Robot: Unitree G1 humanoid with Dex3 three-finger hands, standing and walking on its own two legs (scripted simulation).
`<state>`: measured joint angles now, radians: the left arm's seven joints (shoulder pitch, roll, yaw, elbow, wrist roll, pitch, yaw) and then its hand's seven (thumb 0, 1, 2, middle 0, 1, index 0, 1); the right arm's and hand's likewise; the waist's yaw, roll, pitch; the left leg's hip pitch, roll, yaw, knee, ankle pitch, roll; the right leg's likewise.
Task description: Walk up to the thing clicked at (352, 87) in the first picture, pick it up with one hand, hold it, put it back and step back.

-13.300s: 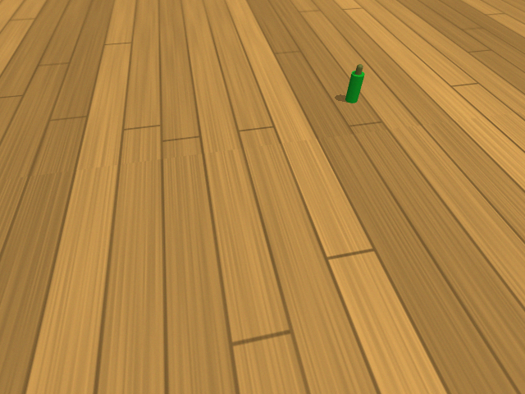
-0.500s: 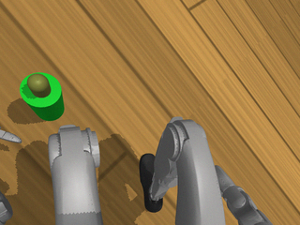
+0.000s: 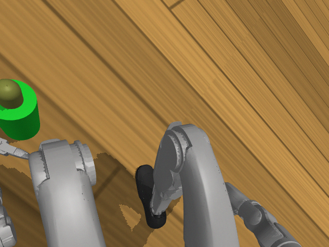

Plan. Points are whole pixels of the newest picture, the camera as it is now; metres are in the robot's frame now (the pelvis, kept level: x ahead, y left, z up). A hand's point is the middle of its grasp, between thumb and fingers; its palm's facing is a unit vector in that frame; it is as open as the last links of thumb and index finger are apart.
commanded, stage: close in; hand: left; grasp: from the side
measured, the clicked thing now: (15, 110) +0.42 +0.24 -0.16
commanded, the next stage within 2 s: rest palm in 0.10 s
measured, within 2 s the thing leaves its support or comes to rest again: leaves its support in 1.32 s
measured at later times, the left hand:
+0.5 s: hand (10, 114) +0.41 +0.25 -0.16, palm faces +0.22 -0.98 +0.01, open 15.9 cm
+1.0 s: hand (10, 108) +0.43 +0.25 -0.15, palm faces +0.24 -0.97 +0.01, open 11.4 cm
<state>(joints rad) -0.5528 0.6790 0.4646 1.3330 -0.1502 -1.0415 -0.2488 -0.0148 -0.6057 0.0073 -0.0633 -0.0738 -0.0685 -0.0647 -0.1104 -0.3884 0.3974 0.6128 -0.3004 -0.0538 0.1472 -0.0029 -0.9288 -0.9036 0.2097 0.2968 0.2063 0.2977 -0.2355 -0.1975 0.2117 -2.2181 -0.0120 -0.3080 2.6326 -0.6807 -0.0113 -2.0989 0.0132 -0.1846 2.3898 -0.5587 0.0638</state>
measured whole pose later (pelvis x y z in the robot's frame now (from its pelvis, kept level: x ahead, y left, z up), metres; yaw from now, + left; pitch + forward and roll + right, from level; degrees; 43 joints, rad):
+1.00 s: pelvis +0.00 +0.01 +0.00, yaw -2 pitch +12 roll -17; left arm -0.62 0.75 0.43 1.43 -0.05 -1.16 -0.01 0.01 -0.23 0.64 -0.67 -0.74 -0.57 -0.74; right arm -0.15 -0.37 0.47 0.58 -0.35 -0.01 0.17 -0.01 -0.89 -0.90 0.21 0.30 0.21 0.30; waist -0.26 -0.25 0.26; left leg -2.21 0.00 -0.35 2.65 -0.69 -0.01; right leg -2.07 0.03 -0.22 2.36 -0.55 0.07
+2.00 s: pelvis +0.02 -0.01 +0.05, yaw +6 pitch +28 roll -9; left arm -0.49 0.45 0.32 0.85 -0.14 -0.65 -0.19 0.03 -0.54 1.03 -0.67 -0.99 -0.59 -0.96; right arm 0.05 -0.29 0.13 0.67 -0.11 0.04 0.11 0.00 -0.91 -0.90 0.21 0.30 0.20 0.30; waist -0.13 -0.03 -0.05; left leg -2.22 -0.01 -0.16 2.42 -0.70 -0.01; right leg -2.16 -0.03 -0.08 2.29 -0.63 0.04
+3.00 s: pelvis +0.03 -0.02 +0.11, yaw +10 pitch +33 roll -4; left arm -0.52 0.36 0.36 0.84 -0.13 -0.58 -0.23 0.03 -0.60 1.11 -0.67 -1.02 -0.59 -1.00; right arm 0.09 -0.28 0.03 0.68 -0.06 -0.02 0.05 0.00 -0.91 -0.91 0.21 0.30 0.20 0.30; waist -0.11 0.00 -0.15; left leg -2.09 0.00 -0.08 2.22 -0.70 -0.02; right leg -2.08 -0.05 -0.03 2.16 -0.66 0.02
